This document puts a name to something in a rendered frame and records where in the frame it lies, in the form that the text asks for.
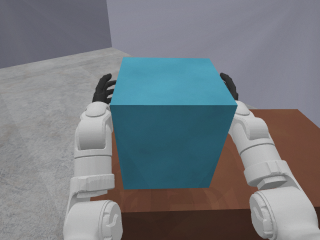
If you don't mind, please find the robot right forearm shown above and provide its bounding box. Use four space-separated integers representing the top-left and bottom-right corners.
228 100 319 227

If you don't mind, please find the right robot hand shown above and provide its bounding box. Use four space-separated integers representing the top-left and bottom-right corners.
220 72 239 101

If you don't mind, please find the left robot upper arm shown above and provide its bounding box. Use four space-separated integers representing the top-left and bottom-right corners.
64 200 123 240

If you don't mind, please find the robot left forearm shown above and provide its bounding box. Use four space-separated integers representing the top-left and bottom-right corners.
63 101 115 240

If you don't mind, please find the right robot upper arm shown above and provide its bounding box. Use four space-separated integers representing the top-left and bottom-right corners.
249 186 320 240

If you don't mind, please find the left robot hand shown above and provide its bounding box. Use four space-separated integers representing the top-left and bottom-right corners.
92 73 117 110

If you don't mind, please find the carton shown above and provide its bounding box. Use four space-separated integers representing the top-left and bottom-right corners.
110 57 238 190

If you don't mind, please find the pedestal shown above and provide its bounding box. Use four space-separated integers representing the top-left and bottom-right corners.
90 109 320 240

